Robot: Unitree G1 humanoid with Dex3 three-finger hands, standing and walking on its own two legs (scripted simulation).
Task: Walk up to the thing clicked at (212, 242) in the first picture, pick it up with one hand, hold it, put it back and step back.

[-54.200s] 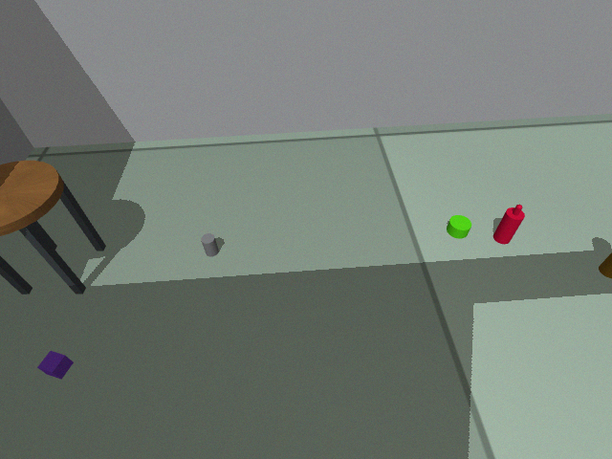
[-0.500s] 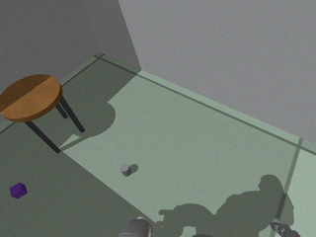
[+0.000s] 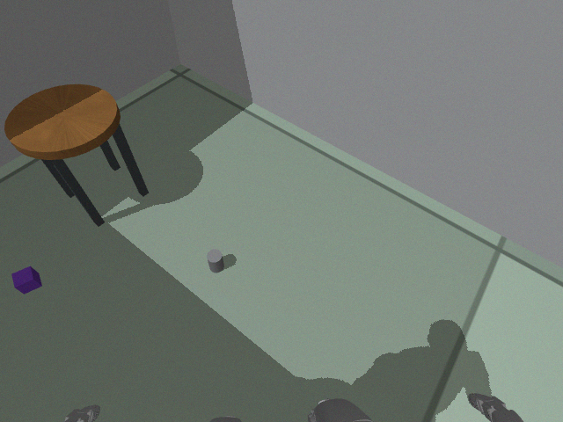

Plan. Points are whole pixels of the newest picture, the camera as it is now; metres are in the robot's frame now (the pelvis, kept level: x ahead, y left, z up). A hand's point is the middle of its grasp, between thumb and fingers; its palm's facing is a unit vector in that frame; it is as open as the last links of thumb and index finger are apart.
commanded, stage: step back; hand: left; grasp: from above
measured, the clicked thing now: (215, 261) +0.71 +0.24 -0.72
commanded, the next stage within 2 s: none
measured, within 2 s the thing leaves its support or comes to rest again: neither
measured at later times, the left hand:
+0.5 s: hand out of the picture -0.04 +0.26 -0.15, palm faces +0.03 -0.90 -0.44, open 7.4 cm
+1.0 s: hand out of the picture -0.27 +0.21 -0.14, palm faces -0.01 -0.90 -0.43, open 7.4 cm
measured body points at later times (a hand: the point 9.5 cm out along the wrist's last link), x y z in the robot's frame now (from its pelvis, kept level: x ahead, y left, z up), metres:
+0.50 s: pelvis -0.17 -0.02 -0.02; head -0.10 -0.02 +0.42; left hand -0.04 +0.30 -0.12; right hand -0.09 -0.34 -0.15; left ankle -0.20 +0.10 -0.74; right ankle -0.08 -0.15 -0.73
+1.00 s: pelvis -0.32 -0.06 +0.00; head -0.29 -0.08 +0.44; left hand -0.27 +0.26 -0.11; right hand -0.20 -0.37 -0.13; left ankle -0.31 +0.10 -0.67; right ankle -0.32 -0.17 -0.73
